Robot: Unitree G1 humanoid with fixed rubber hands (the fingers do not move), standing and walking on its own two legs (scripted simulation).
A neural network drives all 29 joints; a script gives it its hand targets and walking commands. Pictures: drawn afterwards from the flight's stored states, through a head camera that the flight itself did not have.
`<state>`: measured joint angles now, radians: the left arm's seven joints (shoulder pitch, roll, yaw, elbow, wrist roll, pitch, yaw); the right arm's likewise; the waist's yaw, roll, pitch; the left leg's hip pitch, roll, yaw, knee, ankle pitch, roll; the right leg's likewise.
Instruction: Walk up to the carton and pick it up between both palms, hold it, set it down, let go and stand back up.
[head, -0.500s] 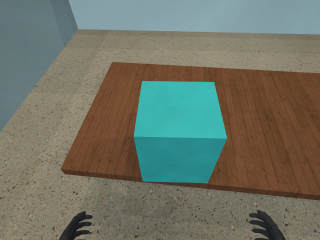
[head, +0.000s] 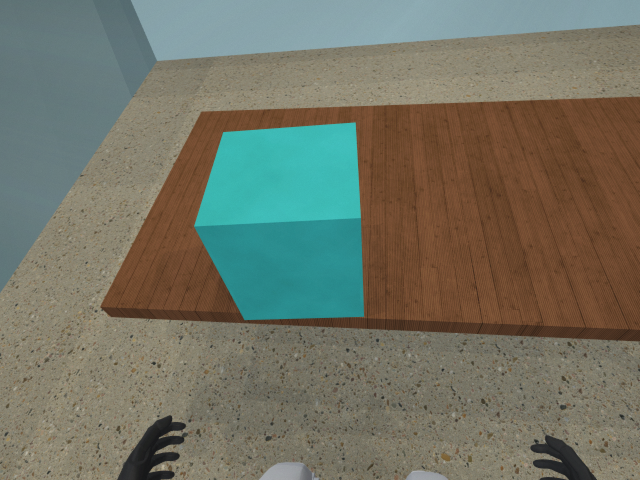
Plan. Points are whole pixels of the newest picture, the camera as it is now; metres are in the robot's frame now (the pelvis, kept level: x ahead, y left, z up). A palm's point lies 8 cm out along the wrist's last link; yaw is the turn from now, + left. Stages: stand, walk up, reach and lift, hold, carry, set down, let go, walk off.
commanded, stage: walk up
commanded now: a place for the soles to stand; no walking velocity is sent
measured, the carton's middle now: (296, 227) +0.49 +0.08 +0.00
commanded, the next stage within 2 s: reach and lift in 1.20 s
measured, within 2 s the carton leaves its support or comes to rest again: neither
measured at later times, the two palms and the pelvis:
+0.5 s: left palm out of the picture +0.09 +0.29 -0.07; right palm out of the picture +0.12 -0.24 -0.08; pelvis -0.01 +0.02 +0.01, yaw +2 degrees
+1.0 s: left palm out of the picture +0.13 +0.29 -0.07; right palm (548, 474) +0.15 -0.23 -0.07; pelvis +0.01 +0.02 +0.01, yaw +2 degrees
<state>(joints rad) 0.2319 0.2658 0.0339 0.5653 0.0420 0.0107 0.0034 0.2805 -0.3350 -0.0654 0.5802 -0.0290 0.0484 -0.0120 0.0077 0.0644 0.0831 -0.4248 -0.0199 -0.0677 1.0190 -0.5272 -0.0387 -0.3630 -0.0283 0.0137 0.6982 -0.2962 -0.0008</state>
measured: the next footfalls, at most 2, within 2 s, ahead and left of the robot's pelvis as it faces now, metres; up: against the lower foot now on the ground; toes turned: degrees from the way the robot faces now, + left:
left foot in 0.10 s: +0.03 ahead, +0.13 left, +0.00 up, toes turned +11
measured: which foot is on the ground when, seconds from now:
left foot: up 0.00-0.08, down 0.10-1.00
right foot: down 0.00-1.00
